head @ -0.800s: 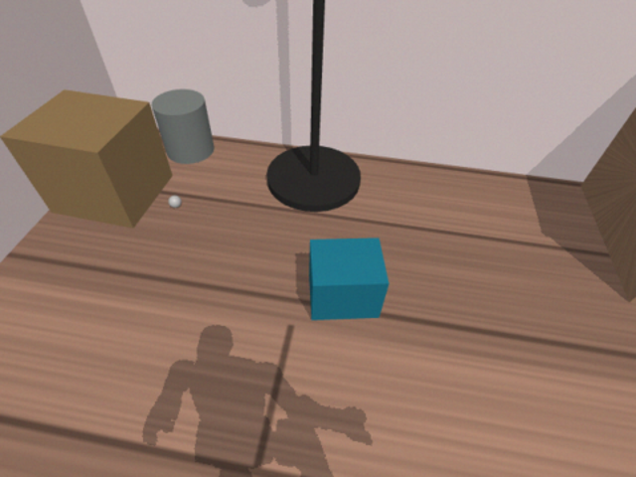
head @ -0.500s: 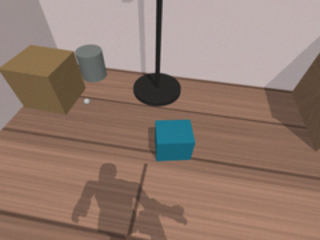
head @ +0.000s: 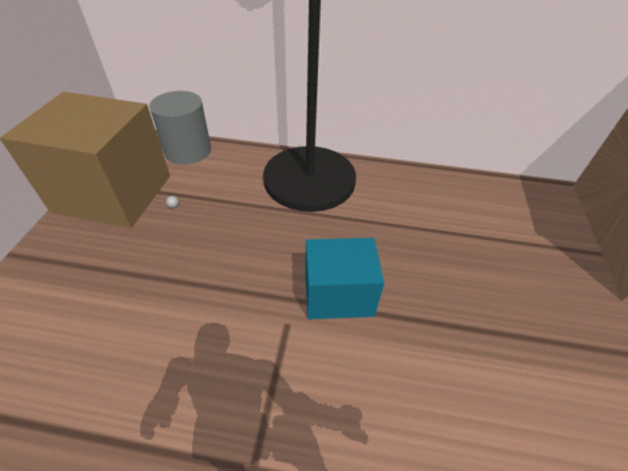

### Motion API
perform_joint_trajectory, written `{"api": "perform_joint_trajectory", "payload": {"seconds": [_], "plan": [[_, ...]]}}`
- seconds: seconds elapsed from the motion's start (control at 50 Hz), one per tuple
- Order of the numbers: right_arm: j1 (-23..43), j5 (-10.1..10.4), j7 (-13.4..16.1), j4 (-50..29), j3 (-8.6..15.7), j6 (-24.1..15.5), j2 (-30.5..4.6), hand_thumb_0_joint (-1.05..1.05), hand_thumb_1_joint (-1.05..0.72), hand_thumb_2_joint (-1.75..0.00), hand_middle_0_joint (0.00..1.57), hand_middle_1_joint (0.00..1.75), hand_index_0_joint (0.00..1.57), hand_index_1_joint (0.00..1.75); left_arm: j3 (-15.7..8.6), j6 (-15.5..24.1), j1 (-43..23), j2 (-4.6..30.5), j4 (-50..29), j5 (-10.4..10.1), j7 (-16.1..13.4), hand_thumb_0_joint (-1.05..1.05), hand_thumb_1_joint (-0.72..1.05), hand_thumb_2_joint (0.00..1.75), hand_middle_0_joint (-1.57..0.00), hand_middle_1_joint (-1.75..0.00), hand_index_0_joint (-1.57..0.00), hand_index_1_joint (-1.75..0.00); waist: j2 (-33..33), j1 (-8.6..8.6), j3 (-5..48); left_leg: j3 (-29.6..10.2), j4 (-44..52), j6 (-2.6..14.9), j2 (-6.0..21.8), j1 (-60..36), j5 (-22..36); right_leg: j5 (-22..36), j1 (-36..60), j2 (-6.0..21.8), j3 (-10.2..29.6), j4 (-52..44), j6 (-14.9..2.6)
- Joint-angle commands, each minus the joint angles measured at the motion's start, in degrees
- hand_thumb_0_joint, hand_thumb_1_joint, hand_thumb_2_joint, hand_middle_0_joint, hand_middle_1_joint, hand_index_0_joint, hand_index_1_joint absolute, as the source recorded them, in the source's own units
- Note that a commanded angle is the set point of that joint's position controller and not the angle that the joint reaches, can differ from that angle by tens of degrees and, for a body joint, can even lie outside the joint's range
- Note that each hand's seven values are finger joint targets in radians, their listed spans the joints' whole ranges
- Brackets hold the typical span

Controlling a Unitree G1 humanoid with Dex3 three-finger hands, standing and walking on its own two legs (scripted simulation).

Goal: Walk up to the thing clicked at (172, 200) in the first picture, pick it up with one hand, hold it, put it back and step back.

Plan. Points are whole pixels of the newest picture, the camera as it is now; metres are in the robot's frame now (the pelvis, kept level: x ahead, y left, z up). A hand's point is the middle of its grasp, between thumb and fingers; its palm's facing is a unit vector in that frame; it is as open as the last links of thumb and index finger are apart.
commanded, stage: stand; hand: left
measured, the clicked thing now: (172, 201) +1.32 +0.66 -0.75
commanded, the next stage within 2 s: walk up in 0.32 s
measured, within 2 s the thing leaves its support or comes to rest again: neither
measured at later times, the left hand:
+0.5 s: hand out of the picture +0.06 +0.30 -0.15, palm faces +0.10 -0.92 -0.38, open 7.4 cm
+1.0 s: hand (32, 417) +0.22 +0.43 -0.15, palm faces +0.15 -0.93 -0.32, open 7.4 cm
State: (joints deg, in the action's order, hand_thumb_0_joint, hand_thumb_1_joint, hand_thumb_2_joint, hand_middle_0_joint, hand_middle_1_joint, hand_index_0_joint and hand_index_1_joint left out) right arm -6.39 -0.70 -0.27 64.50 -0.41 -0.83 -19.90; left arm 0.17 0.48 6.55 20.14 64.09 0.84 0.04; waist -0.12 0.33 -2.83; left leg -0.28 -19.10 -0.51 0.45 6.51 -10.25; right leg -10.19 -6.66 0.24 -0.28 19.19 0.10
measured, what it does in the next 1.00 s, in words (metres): walks ahead: left foot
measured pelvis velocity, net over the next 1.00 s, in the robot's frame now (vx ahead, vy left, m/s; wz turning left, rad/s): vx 0.19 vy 0.14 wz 0.23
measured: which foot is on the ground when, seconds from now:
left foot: down 0.00-0.36, up 0.38-0.66, down 0.68-1.00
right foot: down 0.00-0.68, up 0.70-1.00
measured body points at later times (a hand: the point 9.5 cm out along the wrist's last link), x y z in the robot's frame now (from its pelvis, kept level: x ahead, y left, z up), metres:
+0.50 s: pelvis +0.01 +0.02 +0.00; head +0.02 +0.02 +0.45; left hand +0.05 +0.35 -0.12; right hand +0.10 -0.30 -0.12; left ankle +0.03 +0.15 -0.70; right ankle +0.00 -0.12 -0.75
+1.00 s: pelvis +0.19 +0.14 -0.01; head +0.19 +0.16 +0.44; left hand +0.22 +0.47 -0.13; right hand +0.25 -0.17 -0.12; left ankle +0.13 +0.24 -0.75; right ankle +0.34 +0.02 -0.70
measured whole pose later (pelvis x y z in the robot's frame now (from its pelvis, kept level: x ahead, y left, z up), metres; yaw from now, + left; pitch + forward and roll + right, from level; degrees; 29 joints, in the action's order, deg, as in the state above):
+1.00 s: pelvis +0.19 +0.14 -0.01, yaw +13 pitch -3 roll +1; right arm -23.2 -0.8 -3.6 53.1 2.8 -4.6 -21.1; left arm -3.7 1.2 11.4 24.8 53.8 1.3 5.4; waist -3.3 -2.1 -2.9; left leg 1.9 -24.1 2.1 -1.7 5.0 -16.7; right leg -11.2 -31.3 6.4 -1.4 47.2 -0.4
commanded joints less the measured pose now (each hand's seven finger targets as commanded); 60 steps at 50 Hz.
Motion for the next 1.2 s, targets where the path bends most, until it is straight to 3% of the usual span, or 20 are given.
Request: {"api": "perform_joint_trajectory", "payload": {"seconds": [0.0, 0.28, 0.3, 0.32, 0.36, 0.38, 0.54, 0.6, 0.64, 0.66, 0.68, 0.7, 0.72, 0.8, 0.86, 0.98, 1.06, 1.1, 1.14, 1.18], "plan": [[2.38, 0.27, 0.74, -3.42, 2.52, -0.96, -11.96, 0.00, -0.90, -0.90, 0.20, 0.30, 0.20, 0.30, -2.15, 1.55, -2.25, 12.35, -3.73, -0.30, -0.60, 0.00, 0.90, 0.90, -0.20, -0.30, -0.20, -0.30, 0.00, -0.44, 4.13, -5.37, 3.28, 1.82, 6.73, -0.95, 6.49, 5.83, 0.37, 6.96, 5.57, -3.37, -1.50], [2.23, 0.12, 0.73, -3.41, 2.59, -0.86, -12.20, 0.00, -0.90, -0.90, 0.20, 0.30, 0.20, 0.30, -1.98, 1.37, -1.94, 12.05, -3.78, -0.21, -0.66, 0.00, 0.90, 0.90, -0.20, -0.30, -0.20, -0.30, 0.57, -0.30, 2.54, -5.41, 3.88, 1.93, 6.70, 0.81, 4.17, 4.09, 0.25, 6.94, 5.59, -3.64, -1.54], [-0.60, -0.93, -1.32, -7.61, 6.53, -0.89, -17.61, 0.00, -0.90, -0.90, 0.20, 0.30, 0.20, 0.30, -6.84, 2.68, 2.80, 19.62, -6.45, 0.30, 0.67, 0.00, 0.90, 0.90, -0.20, -0.30, -0.20, -0.30, 1.42, 1.52, 7.71, -8.88, -1.42, 5.71, 3.95, 8.75, -23.74, -21.67, 7.58, 4.60, 3.56, 2.16, -3.54], [2.59, -1.25, -2.23, -8.92, 6.62, -0.60, -17.24, 0.00, -0.90, -0.90, 0.20, 0.30, 0.20, 0.30, -7.51, 3.04, 6.10, 19.98, -5.34, 0.90, 1.03, 0.00, 0.90, 0.90, -0.20, -0.30, -0.20, -0.30, 1.64, 4.06, 2.75, -7.94, -4.58, 5.07, 2.85, 21.85, -28.99, -29.37, 10.79, 7.16, 7.60, 1.44, -5.23], [8.38, -2.31, -3.03, -13.19, 5.98, -0.08, -13.93, 0.00, -0.90, -0.90, 0.20, 0.30, 0.20, 0.30, -9.46, 3.68, 8.91, 23.15, -6.27, 1.48, 0.65, 0.00, 0.90, 0.90, -0.20, -0.30, -0.20, -0.30, -10.64, 6.81, -1.35, -0.70, -29.33, 2.89, 1.18, 36.15, -17.32, -41.63, 10.76, 24.45, 25.89, -14.27, -12.43], [7.08, -2.51, -3.40, -13.50, 6.69, -0.29, -14.50, 0.00, -0.90, -0.90, 0.20, 0.30, 0.20, 0.30, -9.24, 4.21, 6.38, 21.98, -8.38, 1.41, 0.59, 0.00, 0.90, 0.90, -0.20, -0.30, -0.20, -0.30, -7.11, 5.69, -3.14, -3.00, -32.16, 1.83, 4.13, 36.91, -14.61, -37.29, 8.20, 26.92, 26.69, -14.68, -14.46], [-2.38, -1.08, -6.54, -14.39, 8.76, -0.28, -13.99, 0.00, -0.90, -0.90, 0.20, 0.30, 0.20, 0.30, -9.28, 5.05, -1.73, 21.34, -14.56, 1.98, 2.13, 0.00, 0.90, 0.90, -0.20, -0.30, -0.20, -0.30, -11.54, -0.03, -1.94, -0.16, -21.42, -0.21, 7.84, 17.87, -6.82, -22.51, -5.33, 16.11, 1.89, -10.50, -9.62], [-9.11, -0.94, -6.25, -12.47, 9.59, -0.92, -14.56, 0.00, -0.90, -0.90, 0.20, 0.30, 0.20, 0.30, -9.15, 4.33, -3.28, 21.28, -14.68, 1.71, 2.60, 0.00, 0.90, 0.90, -0.20, -0.30, -0.20, -0.30, -8.07, -3.51, -1.07, 5.57, -16.05, -0.09, 5.16, 4.56, 0.52, -26.61, -13.60, 14.84, -2.65, -3.30, -8.34], [-18.54, -1.17, -4.91, -8.75, 11.23, -1.33, -17.78, 0.00, -0.90, -0.90, 0.20, 0.30, 0.20, 0.30, -7.90, 3.57, -1.03, 17.50, -14.58, 2.06, 2.62, 0.00, 0.90, 0.90, -0.20, -0.30, -0.20, -0.30, 5.11, -7.35, 2.97, 8.02, -16.01, 0.64, 1.00, -7.87, -5.30, -27.73, -19.44, 10.75, -6.71, 15.44, -7.32], [-22.80, -1.50, -4.03, -7.85, 12.28, -1.70, -21.22, 0.00, -0.90, -0.90, 0.20, 0.30, 0.20, 0.30, -6.57, 3.02, 2.95, 13.67, -14.27, 1.83, 2.98, 0.00, 0.90, 0.90, -0.20, -0.30, -0.20, -0.30, 16.63, -9.23, 3.07, -0.37, -9.79, 3.84, 2.67, -14.43, -19.19, -24.36, -28.54, 5.92, -9.71, 34.29, -6.23], [-26.09, -2.12, -3.03, -8.99, 12.51, -2.12, -25.14, 0.00, -0.90, -0.90, 0.20, 0.30, 0.20, 0.30, -4.85, 3.10, 3.52, 9.28, -15.86, 1.11, 3.26, 0.00, 0.90, 0.90, -0.20, -0.30, -0.20, -0.30, 27.40, -9.75, 1.56, -27.15, 2.27, 7.99, 15.10, -12.62, -39.26, -25.83, -38.96, 0.82, -7.35, 51.82, -3.72], [-18.31, -0.52, -3.30, -12.55, 11.85, -2.69, -27.56, 0.00, -0.90, -0.90, 0.20, 0.30, 0.20, 0.30, -5.62, 3.19, 2.28, 14.39, -16.66, 0.16, 2.93, 0.00, 0.90, 0.90, -0.20, -0.30, -0.20, -0.30, 17.33, -6.57, -0.25, -46.70, 14.89, 14.07, 22.82, -3.48, -48.05, -22.26, -37.34, 0.82, -0.62, 52.91, -3.92], [-12.99, 0.67, -3.23, -14.14, 12.14, -2.69, -29.05, 0.00, -0.90, -0.90, 0.20, 0.30, 0.20, 0.30, -5.89, 3.31, 1.12, 17.96, -16.56, 0.85, 2.72, 0.00, 0.90, 0.90, -0.20, -0.30, -0.20, -0.30, 14.68, -4.63, -3.52, -50.29, 16.67, 16.90, 26.08, 1.85, -48.61, -20.65, -35.46, 4.67, 2.99, 52.77, -4.11], [-10.81, 0.64, -2.14, -15.58, 8.79, -4.57, -20.52, 0.00, -0.90, -0.90, 0.20, 0.30, 0.20, 0.30, -6.99, 2.89, 6.90, 19.06, -11.83, -0.93, 3.46, 0.00, 0.90, 0.90, -0.20, -0.30, -0.20, -0.30, 8.00, -0.36, -2.37, -20.32, 8.68, 9.85, 13.44, 5.60, -23.99, -6.41, -27.34, 8.25, 2.85, 42.68, -2.76], [-9.93, 0.71, -2.11, -16.79, 8.39, -5.11, -19.25, 0.00, -0.90, -0.90, 0.20, 0.30, 0.20, 0.30, -7.02, 2.13, 7.71, 17.99, -12.36, -0.38, 4.28, 0.00, 0.90, 0.90, -0.20, -0.30, -0.20, -0.30, 8.10, 0.57, -2.20, -14.66, 9.60, 10.99, 12.55, 6.50, -18.78, -2.73, -24.43, 7.68, 0.57, 34.99, -0.51], [-16.39, 0.62, -1.74, -16.94, 8.61, -5.98, -19.78, 0.00, -0.90, -0.90, 0.20, 0.30, 0.20, 0.30, -7.04, 2.75, -3.83, 15.09, -17.96, 0.17, 5.29, 0.00, 0.90, 0.90, -0.20, -0.30, -0.20, -0.30, 5.10, -3.36, -5.68, -13.24, 9.90, 11.83, 13.71, 1.05, -10.51, 2.60, -28.87, 7.14, 0.28, 22.08, -0.64], [-16.64, 0.24, -1.27, -18.15, 8.32, -5.72, -18.57, 0.00, -0.90, -0.90, 0.20, 0.30, 0.20, 0.30, -6.96, 3.77, -3.61, 13.09, -18.26, -0.10, 5.05, 0.00, 0.90, 0.90, -0.20, -0.30, -0.20, -0.30, 5.35, -2.87, -0.86, -7.15, 1.03, 11.05, 12.26, -1.99, 13.47, 2.47, -19.93, 3.95, -2.88, 14.80, -2.09], [-16.04, 0.16, -0.76, -19.02, 8.30, -5.35, -18.54, 0.00, -0.90, -0.90, 0.20, 0.30, 0.20, 0.30, -7.41, 3.86, 1.04, 12.97, -17.18, -0.23, 4.60, 0.00, 0.90, 0.90, -0.20, -0.30, -0.20, -0.30, 4.97, -0.42, 2.61, -5.16, -6.43, 9.35, 11.17, -0.85, 21.82, 0.51, -10.66, 1.51, -4.70, 12.64, -3.00], [-16.18, 0.45, -0.74, -20.05, 7.15, -5.10, -15.58, 0.00, -0.90, -0.90, 0.20, 0.30, 0.20, 0.30, -9.19, 4.33, 14.03, 15.85, -13.85, 0.07, 3.57, 0.00, 0.90, 0.90, -0.20, -0.30, -0.20, -0.30, -2.34, 5.83, 10.13, -0.30, -27.80, 6.93, 5.63, 6.79, 22.68, -0.42, 9.38, 1.03, -5.39, 9.76, -4.75], [-20.12, 1.08, -0.55, -21.35, 5.38, -5.03, -11.80, 0.00, -0.90, -0.90, 0.20, 0.30, 0.20, 0.30, -10.53, 5.15, 19.85, 22.54, -14.55, 0.14, 2.54, 0.00, 0.90, 0.90, -0.20, -0.30, -0.20, -0.30, -14.73, 5.75, 11.37, -0.40, -48.42, 3.84, -4.39, 30.67, -18.13, -9.93, 22.44, 24.68, 32.07, -0.99, -11.95]]}}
